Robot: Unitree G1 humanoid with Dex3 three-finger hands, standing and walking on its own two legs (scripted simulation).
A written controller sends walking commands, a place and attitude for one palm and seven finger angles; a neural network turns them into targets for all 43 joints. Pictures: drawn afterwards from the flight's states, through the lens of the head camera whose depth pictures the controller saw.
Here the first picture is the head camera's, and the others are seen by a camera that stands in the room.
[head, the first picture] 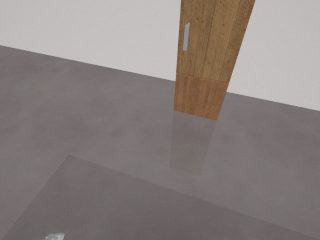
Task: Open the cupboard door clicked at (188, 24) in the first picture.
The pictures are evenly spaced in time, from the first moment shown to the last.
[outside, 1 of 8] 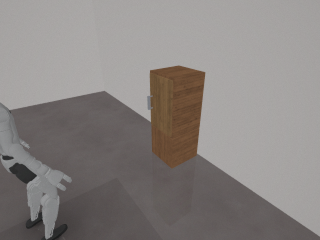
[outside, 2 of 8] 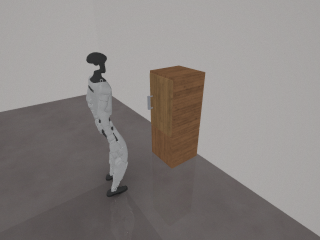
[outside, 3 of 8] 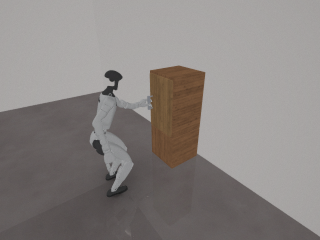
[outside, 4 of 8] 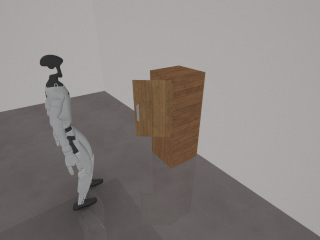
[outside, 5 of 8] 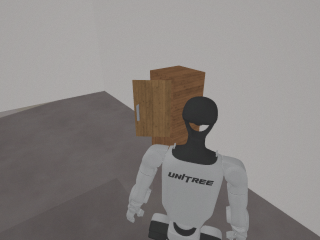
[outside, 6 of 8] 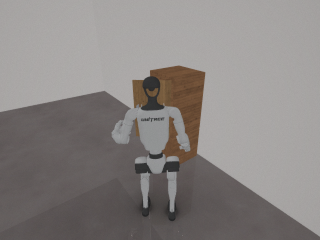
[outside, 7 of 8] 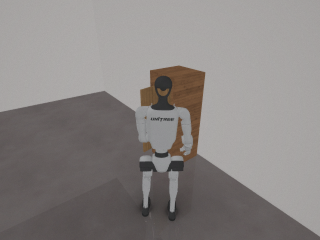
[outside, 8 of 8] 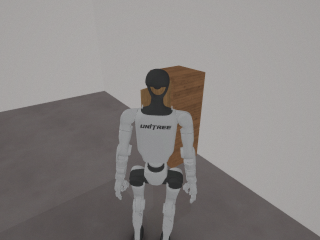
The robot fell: no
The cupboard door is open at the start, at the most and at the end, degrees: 0 100 100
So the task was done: yes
